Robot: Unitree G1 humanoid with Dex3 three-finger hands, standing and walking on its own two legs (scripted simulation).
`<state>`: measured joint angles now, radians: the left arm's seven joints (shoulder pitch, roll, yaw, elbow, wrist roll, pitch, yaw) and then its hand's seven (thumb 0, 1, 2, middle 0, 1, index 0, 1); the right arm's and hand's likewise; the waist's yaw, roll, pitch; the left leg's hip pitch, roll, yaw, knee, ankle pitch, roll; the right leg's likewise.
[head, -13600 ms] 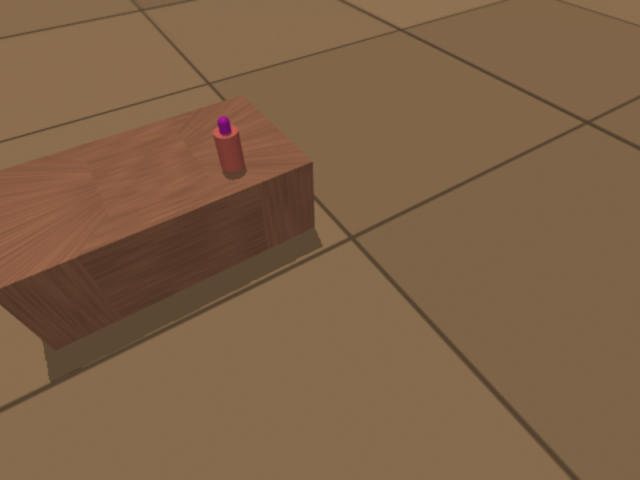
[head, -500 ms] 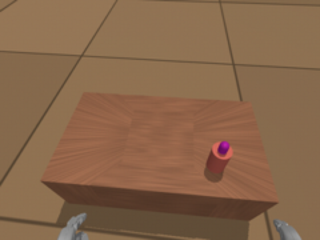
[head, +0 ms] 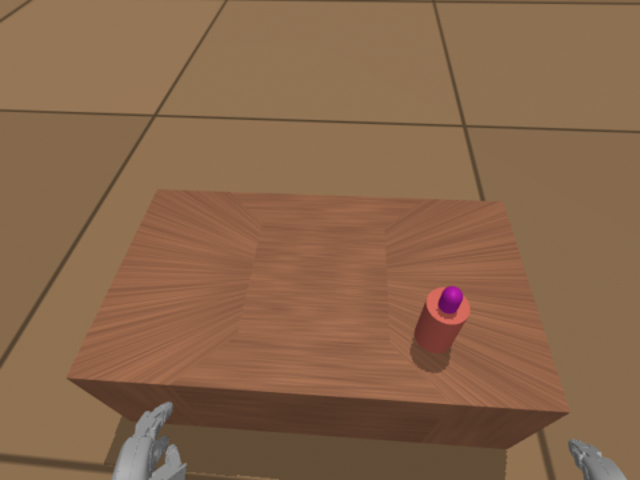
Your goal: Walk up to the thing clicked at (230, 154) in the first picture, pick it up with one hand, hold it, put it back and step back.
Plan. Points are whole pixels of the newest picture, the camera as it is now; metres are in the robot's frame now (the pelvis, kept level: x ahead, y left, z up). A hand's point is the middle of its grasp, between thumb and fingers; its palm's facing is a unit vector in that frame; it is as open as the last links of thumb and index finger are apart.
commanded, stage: go down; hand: right
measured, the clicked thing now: (443, 315) +0.50 -0.23 -0.27
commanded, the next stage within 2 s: none
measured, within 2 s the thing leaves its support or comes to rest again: neither
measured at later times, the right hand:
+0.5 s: hand out of the picture +0.12 -0.28 -0.10, palm faces +0.06 +0.94 -0.33, open 17.6 cm
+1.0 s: hand out of the picture +0.13 -0.28 -0.09, palm faces +0.10 +0.94 -0.33, open 17.5 cm
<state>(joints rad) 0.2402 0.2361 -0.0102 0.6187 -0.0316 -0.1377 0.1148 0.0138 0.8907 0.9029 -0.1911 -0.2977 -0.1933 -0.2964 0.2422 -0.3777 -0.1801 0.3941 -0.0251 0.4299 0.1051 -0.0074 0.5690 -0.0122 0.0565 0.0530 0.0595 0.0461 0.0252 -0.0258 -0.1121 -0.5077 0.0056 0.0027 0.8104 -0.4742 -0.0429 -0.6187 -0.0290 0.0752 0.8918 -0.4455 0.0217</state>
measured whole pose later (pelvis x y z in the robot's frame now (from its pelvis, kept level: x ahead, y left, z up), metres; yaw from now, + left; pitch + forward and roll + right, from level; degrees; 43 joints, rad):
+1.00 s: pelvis -0.02 +0.00 -0.02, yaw +0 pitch +11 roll +4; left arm 0.28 0.23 -0.03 0.59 -0.02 -0.25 0.19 0.02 0.89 0.90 -0.20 -0.30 -0.20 -0.30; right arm 0.38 -0.40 -0.23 0.13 0.02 0.51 0.11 -0.01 0.55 -0.04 0.05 0.06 0.06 0.05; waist 0.03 -0.04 -0.14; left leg -0.61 0.00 0.02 0.92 -0.50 -0.05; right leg -0.74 -0.03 0.10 1.02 -0.47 0.02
